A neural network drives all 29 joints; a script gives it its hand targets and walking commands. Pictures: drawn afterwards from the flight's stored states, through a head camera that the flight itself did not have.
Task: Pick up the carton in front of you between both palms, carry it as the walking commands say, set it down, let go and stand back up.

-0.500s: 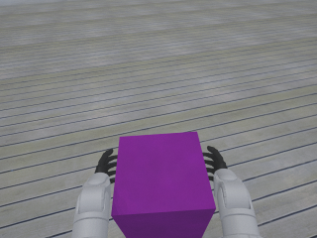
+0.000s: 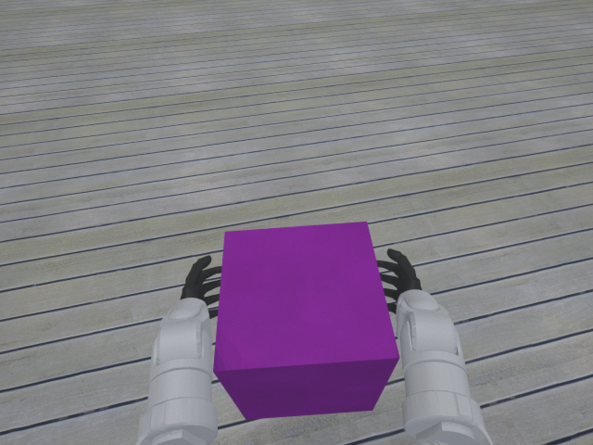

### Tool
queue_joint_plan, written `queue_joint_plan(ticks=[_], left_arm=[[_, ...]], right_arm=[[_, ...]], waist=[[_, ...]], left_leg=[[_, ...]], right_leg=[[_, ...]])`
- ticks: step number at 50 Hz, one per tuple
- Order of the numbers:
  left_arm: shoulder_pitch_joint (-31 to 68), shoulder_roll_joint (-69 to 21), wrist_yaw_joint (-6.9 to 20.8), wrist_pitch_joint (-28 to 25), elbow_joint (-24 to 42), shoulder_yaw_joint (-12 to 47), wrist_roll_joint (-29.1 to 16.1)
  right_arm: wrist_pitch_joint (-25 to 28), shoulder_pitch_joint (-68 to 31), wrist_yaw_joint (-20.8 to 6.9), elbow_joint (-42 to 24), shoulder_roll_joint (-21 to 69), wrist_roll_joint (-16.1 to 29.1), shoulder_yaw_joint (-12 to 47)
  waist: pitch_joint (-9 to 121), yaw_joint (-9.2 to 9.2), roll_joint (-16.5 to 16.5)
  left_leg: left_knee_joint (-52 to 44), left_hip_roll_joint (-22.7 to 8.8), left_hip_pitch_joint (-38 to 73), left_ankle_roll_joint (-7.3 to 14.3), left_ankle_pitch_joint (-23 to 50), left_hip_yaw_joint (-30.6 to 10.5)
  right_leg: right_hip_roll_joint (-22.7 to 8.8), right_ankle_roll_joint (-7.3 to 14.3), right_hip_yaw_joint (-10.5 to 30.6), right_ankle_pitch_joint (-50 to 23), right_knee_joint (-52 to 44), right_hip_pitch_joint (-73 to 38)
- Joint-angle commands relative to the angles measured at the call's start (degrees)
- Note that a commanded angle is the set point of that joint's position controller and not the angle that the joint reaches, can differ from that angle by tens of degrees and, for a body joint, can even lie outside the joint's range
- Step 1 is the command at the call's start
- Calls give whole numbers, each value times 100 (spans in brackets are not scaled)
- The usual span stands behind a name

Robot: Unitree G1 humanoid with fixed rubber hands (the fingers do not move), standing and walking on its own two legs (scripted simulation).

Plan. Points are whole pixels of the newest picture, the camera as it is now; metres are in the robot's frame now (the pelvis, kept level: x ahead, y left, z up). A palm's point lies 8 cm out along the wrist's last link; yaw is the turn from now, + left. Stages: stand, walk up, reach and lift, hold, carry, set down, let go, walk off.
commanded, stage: set down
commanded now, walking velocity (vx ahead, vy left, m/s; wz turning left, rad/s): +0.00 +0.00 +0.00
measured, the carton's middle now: (303, 326) +0.32 +0.00 -0.04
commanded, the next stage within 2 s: none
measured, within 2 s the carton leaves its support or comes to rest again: neither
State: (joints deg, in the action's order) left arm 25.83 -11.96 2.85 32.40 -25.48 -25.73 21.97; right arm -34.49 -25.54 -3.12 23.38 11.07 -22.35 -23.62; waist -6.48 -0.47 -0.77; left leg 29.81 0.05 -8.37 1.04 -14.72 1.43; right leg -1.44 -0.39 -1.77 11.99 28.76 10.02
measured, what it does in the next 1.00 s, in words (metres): lowers itself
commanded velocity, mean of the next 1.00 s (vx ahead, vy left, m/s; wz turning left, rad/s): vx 0.00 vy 0.00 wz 0.00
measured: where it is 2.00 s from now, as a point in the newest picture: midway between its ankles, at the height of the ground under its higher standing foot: outside the picture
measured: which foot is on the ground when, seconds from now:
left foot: down 0.00-1.00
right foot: down 0.00-1.00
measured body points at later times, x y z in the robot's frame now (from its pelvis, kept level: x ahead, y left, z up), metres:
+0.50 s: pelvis -0.03 -0.01 -0.10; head +0.17 +0.00 +0.30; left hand +0.36 +0.17 -0.17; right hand +0.39 -0.13 -0.17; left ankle +0.02 +0.11 -0.73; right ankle +0.05 -0.13 -0.73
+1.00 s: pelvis -0.06 -0.02 -0.24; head +0.20 -0.01 +0.13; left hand +0.39 +0.18 -0.33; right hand +0.43 -0.12 -0.33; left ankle +0.02 +0.11 -0.73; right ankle +0.05 -0.13 -0.73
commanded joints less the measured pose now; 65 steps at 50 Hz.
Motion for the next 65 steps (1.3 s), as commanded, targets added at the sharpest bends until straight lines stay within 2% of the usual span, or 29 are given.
queue_joint_plan(ticks=[1,2,4,7,13,15,16,17,19,24,25,29,32,33,34,35,40,43,46,49,51,55,57,58,59,60,61,64,65], left_arm=[[2903,-4003,837,-425,-529,1980,-608],[2588,-3804,820,-502,-708,1651,-339],[2487,-3553,777,-850,-745,1508,-242],[2233,-3340,712,-1350,-780,1486,-203],[2769,-3877,707,-2561,-650,2861,-990],[3238,-4073,600,-2772,-232,3636,-1416],[2999,-4119,561,-2828,-177,3791,-1507],[3165,-4170,501,-2871,-124,3969,-1591],[2941,-4125,385,-2847,-333,3776,-1388],[3465,-4337,587,-2424,-696,3298,-1272],[3805,-4264,650,-2353,-756,3132,-1212],[4255,-4356,822,-2015,-1005,2884,-1199],[4597,-4467,881,-1898,-1046,2798,-1315],[4583,-4385,864,-1876,-1006,2764,-1250],[4680,-4428,854,-1810,-1217,2765,-1286],[4774,-4380,862,-1823,-1030,2766,-1261],[4993,-4291,836,-1787,-1236,2763,-1269],[5449,-4343,843,-1808,-961,3078,-1693],[5503,-4193,801,-1835,-944,3146,-1742],[5724,-4259,770,-1779,-988,3155,-1859],[5795,-4195,804,-1758,-1193,3010,-1781],[5953,-4052,824,-1767,-1291,2901,-1793],[6121,-3859,771,-1817,-1383,2774,-1789],[6326,-3957,764,-1819,-1291,2857,-1855],[6295,-3741,780,-1848,-1273,2747,-1780],[6387,-3742,788,-1873,-1361,2671,-1862],[6467,-3683,781,-1876,-1300,2691,-1817],[6643,-3605,722,-1914,-1362,2734,-1877],[6451,-3678,699,-1901,-1532,2653,-1837]], right_arm=[[569,-2869,-852,571,4100,606,1963],[726,-2778,-817,571,3820,465,1735],[1018,-2487,-786,887,3612,321,1535],[1615,-2354,-761,951,3254,247,1507],[2818,-3019,-596,815,3998,998,2921],[3030,-3219,-470,527,4101,1285,3593],[3098,-3203,-395,349,4114,1443,3932],[3130,-3374,-363,331,4249,1504,3948],[3062,-3505,-369,481,4242,1594,4076],[2657,-3630,-485,1104,4294,1164,3436],[2608,-4021,-491,1135,4447,1261,3343],[2313,-4378,-511,1423,4369,1060,2814],[2166,-4379,-579,1672,4317,945,2609],[2119,-4574,-618,1742,4483,1056,2631],[2116,-4643,-672,1610,4413,1003,2556],[2097,-4746,-690,1665,4465,1148,2671],[2082,-5347,-706,1624,4622,1425,2884],[2074,-5573,-574,1516,4443,1523,3082],[2077,-5781,-492,1491,4668,1732,3262],[2052,-5825,-426,1503,4330,1664,3208],[2056,-6048,-413,1617,4268,1712,3070],[2040,-6080,-419,1684,4256,1650,2973],[2085,-6397,-398,1784,4173,1753,3020],[2088,-6372,-394,1753,4076,1689,2938],[2093,-6597,-370,1744,4141,1789,3011],[2108,-6529,-385,1903,4005,1688,2888],[2115,-6718,-393,1945,3975,1761,2867],[2194,-6873,-405,1917,3690,1759,2824],[2257,-6993,-360,1734,3620,1835,2991]], waist=[[1102,-127,273],[1026,-111,-22],[1142,-242,24],[1706,-68,59],[4432,-145,103],[6029,49,167],[6635,-212,58],[7058,-74,199],[6763,-347,201],[5536,-190,275],[5481,-429,250],[5534,-142,231],[5750,-7,118],[5998,-232,175],[6033,-49,82],[6149,-318,49],[6500,-486,162],[7216,-272,333],[7385,-473,468],[7260,-200,422],[7103,-461,253],[7199,-301,413],[7197,-505,467],[7145,-286,386],[7260,-527,554],[6862,-271,655],[7081,-503,530],[7013,-266,429],[7310,-396,381]], left_leg=[[-410,388,-772,161,-185,-558],[-258,473,-1098,93,6,-469],[13,493,-1440,70,379,-455],[558,559,-1928,-42,839,-359],[1870,761,-2766,-168,2119,-395],[2291,767,-2799,-241,2599,-388],[2485,832,-2897,-259,2890,-344],[2588,799,-2848,-271,3100,-355],[2753,806,-3207,-291,2663,-337],[2969,854,-4822,-301,495,-211],[3064,865,-5062,-233,286,-142],[3524,882,-5711,-232,-598,-46],[3794,877,-6264,-339,-430,-49],[3868,900,-6110,-310,-363,-54],[3966,901,-6236,-338,-215,-39],[4082,903,-6384,-324,-128,-29],[4609,946,-6819,-301,-146,22],[5067,970,-7148,-312,54,56],[5406,999,-7535,-295,-58,164],[5670,974,-7774,-356,-143,112],[5792,987,-8004,-310,-348,228],[6045,965,-8438,-304,-277,236],[6267,955,-8498,-265,-288,259],[6350,965,-8604,-313,-324,256],[6392,955,-8579,-283,-243,278],[6408,925,-8762,-257,-347,139],[6488,955,-8754,-268,-345,298],[6670,891,-8832,-310,-253,195],[6849,910,-8785,-310,-213,299]], right_leg=[[634,173,462,173,-104,-69],[656,200,505,42,14,131],[730,189,471,-272,288,485],[772,154,456,-731,799,1122],[901,71,511,-2076,2106,1817],[951,42,472,-2584,2533,1722],[894,24,558,-2994,2709,1732],[969,-59,414,-2861,2858,1990],[983,-102,430,-2352,3035,2796],[989,-55,354,-352,3151,4196],[1003,-55,387,-98,3254,4477],[1040,-71,222,793,3662,5160],[1094,16,175,481,4006,5381],[1124,-13,142,530,4154,5609],[1125,3,170,345,4239,5755],[1117,15,228,304,4393,5877],[1178,-50,92,355,4974,6499],[1166,-93,68,104,5317,6361],[1174,-142,148,164,5531,6393],[1165,-140,78,243,5812,6785],[1168,-101,91,582,5886,7012],[1170,-126,38,301,6221,7129],[1151,-126,35,460,6365,7477],[1130,-86,65,406,6423,7380],[1157,-156,30,372,6503,7501],[1112,-102,-65,446,6600,7725],[1103,-89,-8,498,6617,7648],[1106,-104,-127,352,6969,8067],[1082,-116,-48,395,7006,7972]])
